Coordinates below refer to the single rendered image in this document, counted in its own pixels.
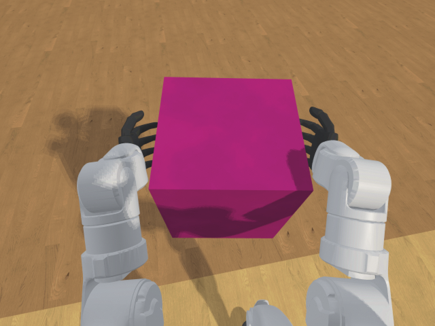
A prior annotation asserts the right robot thigh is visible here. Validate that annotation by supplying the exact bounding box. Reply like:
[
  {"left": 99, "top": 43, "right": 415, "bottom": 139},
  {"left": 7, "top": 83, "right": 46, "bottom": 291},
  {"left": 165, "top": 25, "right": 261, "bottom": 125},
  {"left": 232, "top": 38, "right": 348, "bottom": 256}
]
[{"left": 246, "top": 304, "right": 293, "bottom": 326}]

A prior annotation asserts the left robot forearm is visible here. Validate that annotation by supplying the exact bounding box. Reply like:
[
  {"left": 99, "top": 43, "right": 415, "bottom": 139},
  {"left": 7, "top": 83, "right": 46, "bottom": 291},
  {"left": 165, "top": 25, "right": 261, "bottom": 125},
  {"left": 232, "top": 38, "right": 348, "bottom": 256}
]
[{"left": 77, "top": 143, "right": 148, "bottom": 326}]

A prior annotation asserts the right robot upper arm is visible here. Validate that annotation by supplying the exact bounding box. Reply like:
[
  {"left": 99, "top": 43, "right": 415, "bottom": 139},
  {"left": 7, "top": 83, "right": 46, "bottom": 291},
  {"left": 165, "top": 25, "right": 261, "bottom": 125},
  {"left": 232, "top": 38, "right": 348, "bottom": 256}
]
[{"left": 305, "top": 276, "right": 394, "bottom": 326}]

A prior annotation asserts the robot right shin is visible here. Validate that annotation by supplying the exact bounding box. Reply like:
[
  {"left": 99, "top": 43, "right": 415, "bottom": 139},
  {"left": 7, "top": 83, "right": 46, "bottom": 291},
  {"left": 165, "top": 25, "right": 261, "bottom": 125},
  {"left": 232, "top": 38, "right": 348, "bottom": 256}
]
[{"left": 254, "top": 300, "right": 269, "bottom": 306}]

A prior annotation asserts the left robot upper arm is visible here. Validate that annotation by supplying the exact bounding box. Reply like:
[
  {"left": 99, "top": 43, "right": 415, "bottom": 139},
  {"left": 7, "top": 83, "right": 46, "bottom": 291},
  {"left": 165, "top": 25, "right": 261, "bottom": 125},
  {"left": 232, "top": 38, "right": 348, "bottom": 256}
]
[{"left": 82, "top": 278, "right": 164, "bottom": 326}]

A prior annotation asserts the robot left hand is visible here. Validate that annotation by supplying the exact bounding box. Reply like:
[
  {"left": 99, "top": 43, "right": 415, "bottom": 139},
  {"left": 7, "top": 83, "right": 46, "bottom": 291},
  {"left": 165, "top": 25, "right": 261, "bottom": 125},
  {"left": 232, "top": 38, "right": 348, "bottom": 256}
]
[{"left": 118, "top": 111, "right": 158, "bottom": 169}]

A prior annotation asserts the right robot forearm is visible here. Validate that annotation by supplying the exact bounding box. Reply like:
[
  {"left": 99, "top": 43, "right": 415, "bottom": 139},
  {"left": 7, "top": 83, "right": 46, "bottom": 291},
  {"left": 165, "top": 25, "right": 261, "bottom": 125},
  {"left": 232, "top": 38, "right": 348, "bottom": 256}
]
[{"left": 312, "top": 140, "right": 394, "bottom": 322}]

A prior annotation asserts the carton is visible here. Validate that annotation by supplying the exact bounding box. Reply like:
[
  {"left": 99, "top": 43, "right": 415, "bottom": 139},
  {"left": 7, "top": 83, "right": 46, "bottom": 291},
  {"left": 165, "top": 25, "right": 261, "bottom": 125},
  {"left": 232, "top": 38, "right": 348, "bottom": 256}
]
[{"left": 149, "top": 77, "right": 313, "bottom": 238}]

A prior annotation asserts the robot right hand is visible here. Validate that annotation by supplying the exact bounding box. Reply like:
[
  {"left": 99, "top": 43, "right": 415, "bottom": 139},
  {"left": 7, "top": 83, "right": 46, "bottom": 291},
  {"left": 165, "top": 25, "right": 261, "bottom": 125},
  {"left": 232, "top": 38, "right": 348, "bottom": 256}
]
[{"left": 299, "top": 107, "right": 338, "bottom": 170}]

